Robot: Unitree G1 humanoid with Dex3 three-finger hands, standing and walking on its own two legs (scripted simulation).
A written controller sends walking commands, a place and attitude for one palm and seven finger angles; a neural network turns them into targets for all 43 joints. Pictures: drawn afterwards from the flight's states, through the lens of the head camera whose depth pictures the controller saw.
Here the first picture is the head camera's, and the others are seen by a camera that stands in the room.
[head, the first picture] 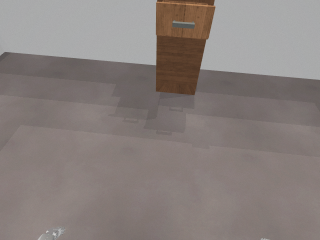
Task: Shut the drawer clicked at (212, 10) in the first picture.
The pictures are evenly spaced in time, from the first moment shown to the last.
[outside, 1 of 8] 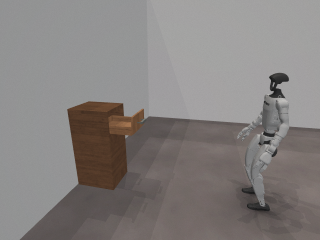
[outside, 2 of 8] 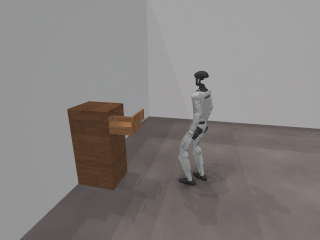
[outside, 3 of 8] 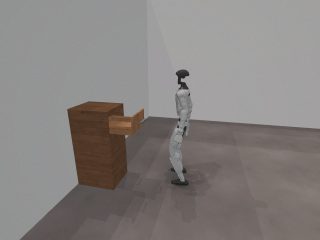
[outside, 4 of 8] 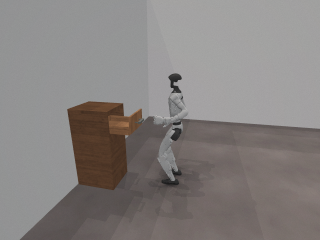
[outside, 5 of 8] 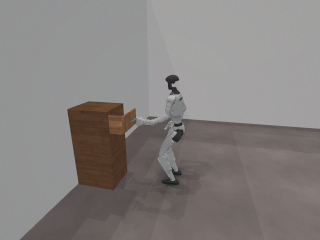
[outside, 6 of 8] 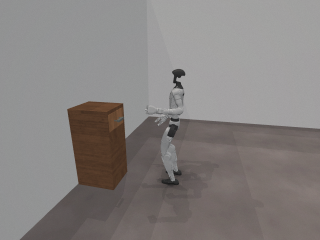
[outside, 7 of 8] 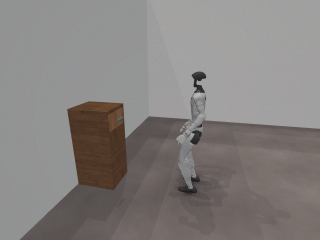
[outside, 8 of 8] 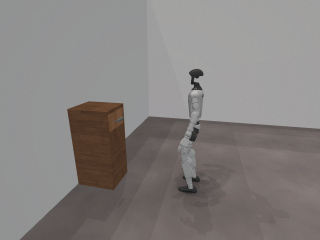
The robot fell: no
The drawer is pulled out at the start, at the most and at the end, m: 0.26 0.26 0.00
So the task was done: yes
